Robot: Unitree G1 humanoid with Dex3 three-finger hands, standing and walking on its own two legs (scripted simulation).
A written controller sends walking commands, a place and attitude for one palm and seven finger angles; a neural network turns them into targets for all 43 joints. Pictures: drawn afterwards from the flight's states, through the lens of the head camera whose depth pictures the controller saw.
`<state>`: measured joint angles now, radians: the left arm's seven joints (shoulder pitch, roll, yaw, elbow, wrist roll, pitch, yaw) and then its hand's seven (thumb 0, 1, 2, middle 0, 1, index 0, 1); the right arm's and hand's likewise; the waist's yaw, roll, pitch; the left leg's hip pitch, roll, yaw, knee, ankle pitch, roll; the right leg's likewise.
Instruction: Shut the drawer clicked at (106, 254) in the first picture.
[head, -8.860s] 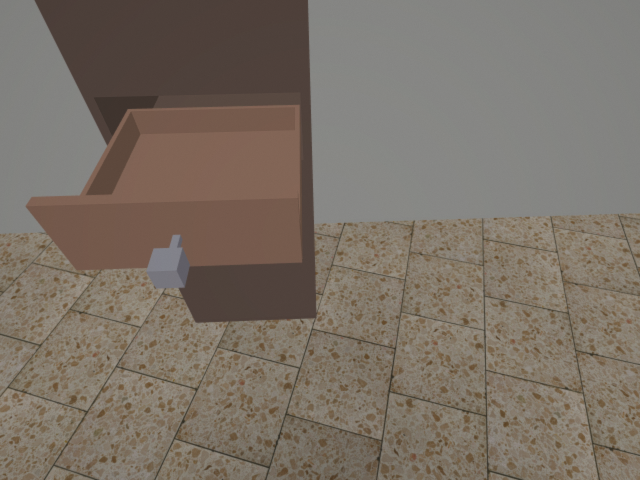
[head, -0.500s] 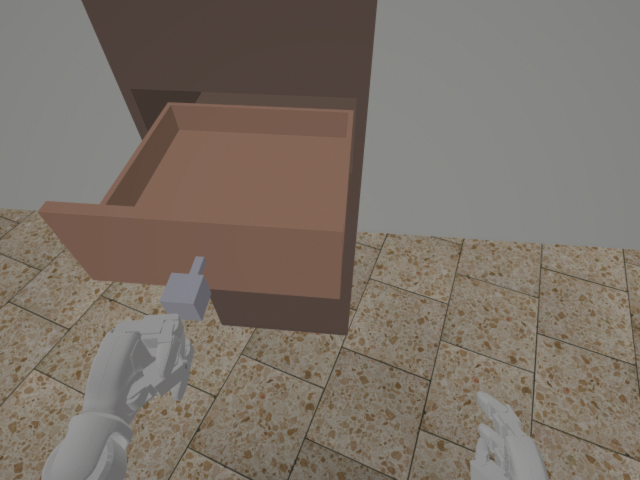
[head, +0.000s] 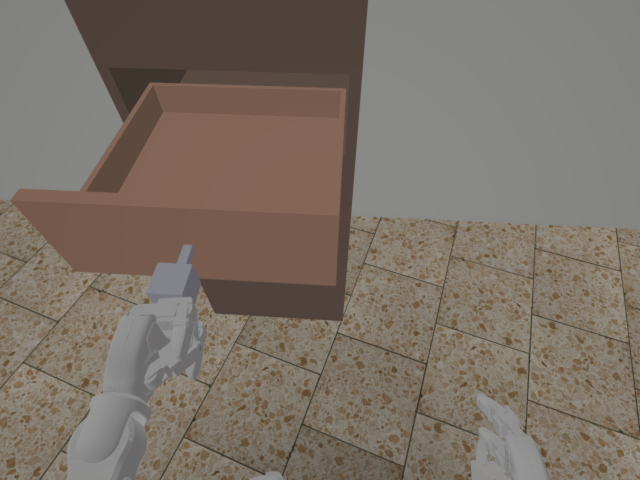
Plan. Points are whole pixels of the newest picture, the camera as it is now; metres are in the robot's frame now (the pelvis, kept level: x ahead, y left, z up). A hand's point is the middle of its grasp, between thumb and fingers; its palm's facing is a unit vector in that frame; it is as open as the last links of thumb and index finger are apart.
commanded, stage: bring the fist close to the handle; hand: left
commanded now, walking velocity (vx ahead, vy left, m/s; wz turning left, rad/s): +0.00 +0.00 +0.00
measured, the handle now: (180, 273) +0.35 +0.19 +0.07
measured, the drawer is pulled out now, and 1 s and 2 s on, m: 0.30 0.25 0.13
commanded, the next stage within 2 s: push the drawer shut in 0.18 s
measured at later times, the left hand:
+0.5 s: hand (203, 335) +0.27 +0.15 +0.06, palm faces -0.04 -1.00 -0.06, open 3.3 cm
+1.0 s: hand (212, 298) +0.32 +0.15 +0.06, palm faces -0.05 -1.00 -0.05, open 3.5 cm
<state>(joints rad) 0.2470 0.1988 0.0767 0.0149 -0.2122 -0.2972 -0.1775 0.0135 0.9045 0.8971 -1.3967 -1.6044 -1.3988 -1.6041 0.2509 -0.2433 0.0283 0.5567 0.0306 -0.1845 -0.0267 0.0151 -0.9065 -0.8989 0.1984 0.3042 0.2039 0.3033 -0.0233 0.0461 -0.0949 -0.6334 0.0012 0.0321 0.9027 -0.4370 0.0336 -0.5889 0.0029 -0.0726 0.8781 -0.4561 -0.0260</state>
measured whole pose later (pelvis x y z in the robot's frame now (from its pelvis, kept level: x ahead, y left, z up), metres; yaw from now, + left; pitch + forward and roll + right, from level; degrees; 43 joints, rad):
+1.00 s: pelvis -0.02 -0.02 +0.00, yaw +1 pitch +9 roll +0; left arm -0.18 0.24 0.13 0.45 -0.21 -0.33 -0.21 0.01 0.89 0.89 -1.42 -1.60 -1.51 -1.60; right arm 0.24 -0.26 0.04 0.62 0.05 -0.13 -0.05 0.01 -0.91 -0.90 0.20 0.30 0.20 0.30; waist -0.03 0.04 -0.07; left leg -0.66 0.01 0.01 0.88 -0.39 0.01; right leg -0.61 0.01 -0.10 0.87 -0.43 -0.05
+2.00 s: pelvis -0.03 +0.00 -0.01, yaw -1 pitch +16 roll -1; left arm -0.76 0.35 0.29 1.07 -0.10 -0.42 -0.19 0.01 0.89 0.89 -1.43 -1.60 -1.54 -1.60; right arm 0.34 -0.27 0.04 0.64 0.02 -0.02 -0.02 0.01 -0.91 -0.90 0.20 0.30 0.20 0.30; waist -0.12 0.03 -0.09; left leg -0.83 0.02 0.04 0.96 -0.41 0.03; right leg -0.79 0.02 -0.07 0.93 -0.42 -0.03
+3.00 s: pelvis -0.02 +0.01 -0.03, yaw -3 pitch +26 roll -5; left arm -1.19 0.61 0.42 1.36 0.05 -0.33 -0.15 0.01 0.89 0.89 -1.40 -1.60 -1.55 -1.60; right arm 0.45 -0.27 0.07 0.62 -0.05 0.04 0.01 0.00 -0.91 -0.90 0.20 0.30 0.20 0.30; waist -0.28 0.06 -0.09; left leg -1.07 0.05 0.02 1.07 -0.45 0.05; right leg -1.00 0.05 -0.08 0.97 -0.42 -0.02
